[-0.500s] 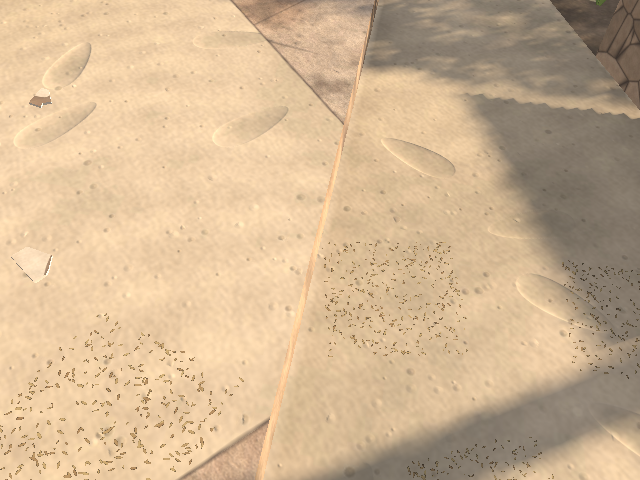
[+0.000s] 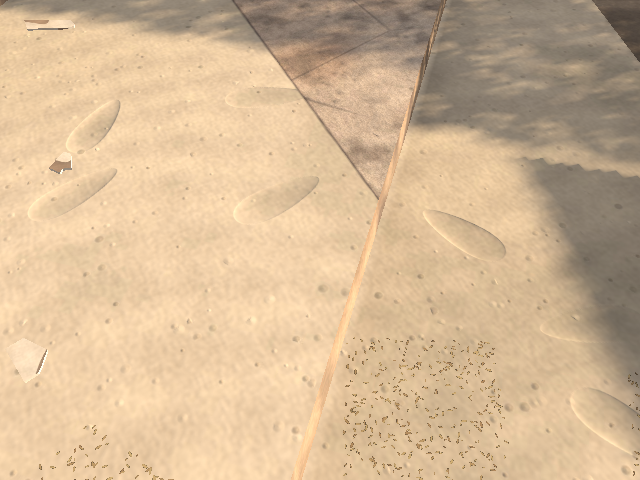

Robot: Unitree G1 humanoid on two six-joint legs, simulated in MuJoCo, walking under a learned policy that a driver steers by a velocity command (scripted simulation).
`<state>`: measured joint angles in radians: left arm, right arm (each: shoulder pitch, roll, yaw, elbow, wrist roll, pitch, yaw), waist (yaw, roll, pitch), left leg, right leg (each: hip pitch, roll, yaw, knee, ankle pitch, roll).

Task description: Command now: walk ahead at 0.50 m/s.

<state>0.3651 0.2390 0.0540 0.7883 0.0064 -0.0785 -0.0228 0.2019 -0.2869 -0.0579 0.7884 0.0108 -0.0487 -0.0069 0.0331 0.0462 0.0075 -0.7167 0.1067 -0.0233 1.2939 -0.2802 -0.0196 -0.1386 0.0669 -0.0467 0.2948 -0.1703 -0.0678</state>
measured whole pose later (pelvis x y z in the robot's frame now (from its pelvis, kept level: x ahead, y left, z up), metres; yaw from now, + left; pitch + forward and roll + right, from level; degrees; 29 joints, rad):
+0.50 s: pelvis +0.25 +0.06 +0.00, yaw +1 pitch +0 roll -2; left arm 0.26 0.25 0.05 0.85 0.03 -0.01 -0.03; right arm 0.40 -0.20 -0.05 0.90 -0.01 -0.06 0.00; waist 0.00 -0.05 0.03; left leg -0.16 -0.06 0.05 0.42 -0.26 0.11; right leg -0.54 -0.01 0.05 1.35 -0.22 -0.01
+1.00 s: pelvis +0.49 +0.02 -0.02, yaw +3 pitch -1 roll -1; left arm 0.25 0.24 0.05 0.88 0.03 -0.03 -0.01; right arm 0.36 -0.19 -0.04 0.93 -0.01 -0.06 -0.02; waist 0.00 0.01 0.01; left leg -0.36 -0.08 0.01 1.56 -0.33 0.07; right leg -0.31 0.09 -0.13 0.54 -0.22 -0.14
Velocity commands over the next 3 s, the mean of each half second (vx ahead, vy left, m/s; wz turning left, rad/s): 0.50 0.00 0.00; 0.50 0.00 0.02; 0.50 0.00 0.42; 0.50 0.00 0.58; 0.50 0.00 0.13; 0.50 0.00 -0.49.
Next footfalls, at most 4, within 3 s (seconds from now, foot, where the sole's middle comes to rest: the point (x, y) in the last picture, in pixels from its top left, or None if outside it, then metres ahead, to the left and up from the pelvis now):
0.10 left None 0.15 0.14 -0.65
0.30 left None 0.27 0.10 -0.78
0.90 right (363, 447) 0.58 -0.02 -0.78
1.42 left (317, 323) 0.81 0.08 -0.65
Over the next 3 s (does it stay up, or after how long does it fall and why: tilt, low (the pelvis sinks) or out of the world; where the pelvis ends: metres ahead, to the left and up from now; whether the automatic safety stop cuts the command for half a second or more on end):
stays up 1.51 0.39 0.13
